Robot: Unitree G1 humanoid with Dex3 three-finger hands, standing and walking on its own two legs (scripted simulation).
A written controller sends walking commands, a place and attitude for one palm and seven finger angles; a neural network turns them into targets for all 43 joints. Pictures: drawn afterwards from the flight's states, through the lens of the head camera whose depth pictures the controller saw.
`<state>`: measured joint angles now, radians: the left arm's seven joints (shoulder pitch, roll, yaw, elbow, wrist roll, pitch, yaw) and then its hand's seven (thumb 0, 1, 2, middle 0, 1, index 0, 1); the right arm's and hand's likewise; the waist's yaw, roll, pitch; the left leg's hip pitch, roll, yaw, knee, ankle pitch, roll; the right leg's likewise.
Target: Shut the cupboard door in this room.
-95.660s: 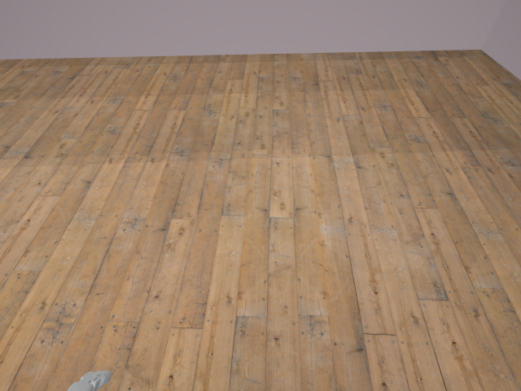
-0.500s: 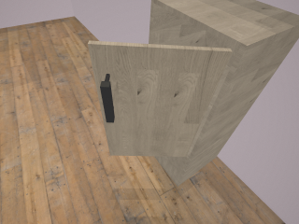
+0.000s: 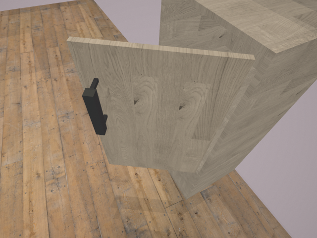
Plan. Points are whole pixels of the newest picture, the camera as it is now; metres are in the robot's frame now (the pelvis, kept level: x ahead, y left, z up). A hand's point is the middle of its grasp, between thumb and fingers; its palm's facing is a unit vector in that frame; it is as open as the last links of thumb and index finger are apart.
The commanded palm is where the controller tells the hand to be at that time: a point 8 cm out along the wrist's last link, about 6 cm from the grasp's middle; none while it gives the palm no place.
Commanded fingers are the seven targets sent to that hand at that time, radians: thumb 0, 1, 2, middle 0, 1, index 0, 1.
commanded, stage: come to a stop and stand still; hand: left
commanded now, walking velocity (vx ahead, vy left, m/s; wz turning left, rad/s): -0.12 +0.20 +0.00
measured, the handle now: (98, 107) +0.41 +0.19 +0.08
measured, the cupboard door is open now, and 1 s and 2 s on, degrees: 55 55 55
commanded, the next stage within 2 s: look again from close up in 0.86 s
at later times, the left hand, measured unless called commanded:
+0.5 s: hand out of the picture +0.01 +0.22 -0.17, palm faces +0.03 -0.99 -0.14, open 7.3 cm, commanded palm none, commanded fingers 0.00 0.90 0.90 -0.20 -0.30 -0.20 -0.30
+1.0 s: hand out of the picture -0.02 +0.20 -0.16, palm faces -0.03 -0.97 -0.23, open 7.3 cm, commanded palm none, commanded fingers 0.00 0.90 0.90 -0.20 -0.30 -0.20 -0.30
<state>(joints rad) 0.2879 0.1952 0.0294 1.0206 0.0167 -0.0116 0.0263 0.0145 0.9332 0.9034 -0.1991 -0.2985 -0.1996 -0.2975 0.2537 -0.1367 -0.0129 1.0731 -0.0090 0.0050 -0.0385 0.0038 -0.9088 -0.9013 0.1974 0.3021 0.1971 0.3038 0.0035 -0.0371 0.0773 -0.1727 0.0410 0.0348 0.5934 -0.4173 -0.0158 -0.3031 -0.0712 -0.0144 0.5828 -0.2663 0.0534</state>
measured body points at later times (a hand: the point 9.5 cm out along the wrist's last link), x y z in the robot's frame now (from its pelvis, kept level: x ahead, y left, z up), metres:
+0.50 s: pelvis -0.03 +0.04 +0.02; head -0.02 +0.08 +0.47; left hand +0.01 +0.27 -0.15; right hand +0.00 -0.19 -0.12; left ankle -0.04 +0.11 -0.73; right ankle -0.08 -0.09 -0.68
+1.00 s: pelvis -0.03 +0.02 +0.01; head -0.03 +0.00 +0.46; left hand -0.02 +0.25 -0.14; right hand -0.03 -0.19 -0.16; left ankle -0.04 +0.11 -0.73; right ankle -0.07 -0.09 -0.73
